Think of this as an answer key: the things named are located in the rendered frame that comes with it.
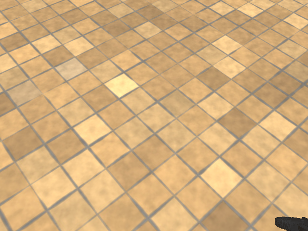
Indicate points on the robot right hand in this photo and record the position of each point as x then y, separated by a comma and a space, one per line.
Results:
292, 224

